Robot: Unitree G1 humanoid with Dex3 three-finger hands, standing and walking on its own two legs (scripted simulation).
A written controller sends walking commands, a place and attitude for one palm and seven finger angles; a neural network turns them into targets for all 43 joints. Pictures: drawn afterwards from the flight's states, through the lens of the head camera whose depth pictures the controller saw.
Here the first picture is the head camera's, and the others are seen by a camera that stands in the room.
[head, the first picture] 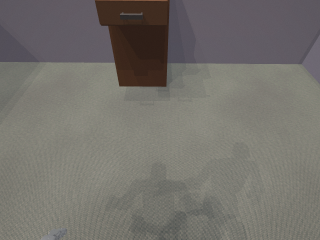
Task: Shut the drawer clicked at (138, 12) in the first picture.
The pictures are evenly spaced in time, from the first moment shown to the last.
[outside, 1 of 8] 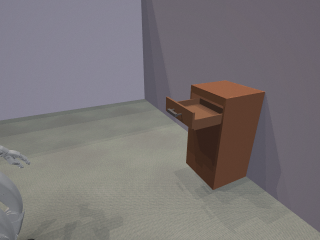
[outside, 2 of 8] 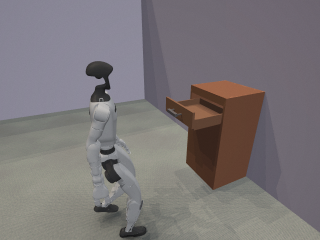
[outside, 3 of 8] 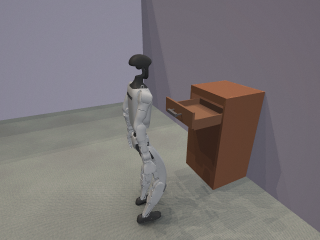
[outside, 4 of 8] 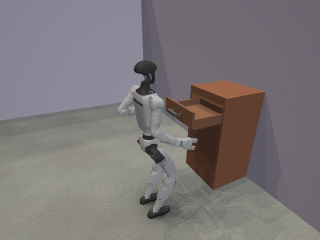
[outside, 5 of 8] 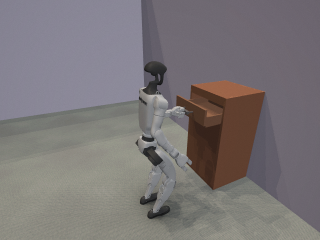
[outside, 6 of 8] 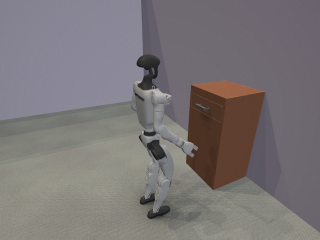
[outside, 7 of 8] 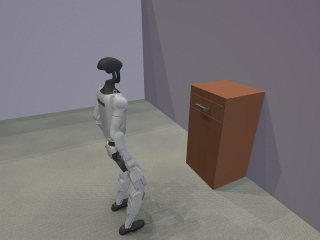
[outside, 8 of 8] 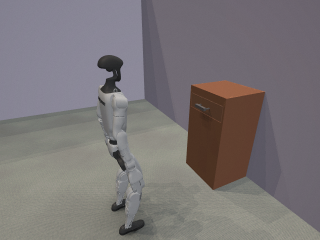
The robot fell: no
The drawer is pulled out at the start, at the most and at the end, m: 0.29 0.29 0.00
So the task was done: yes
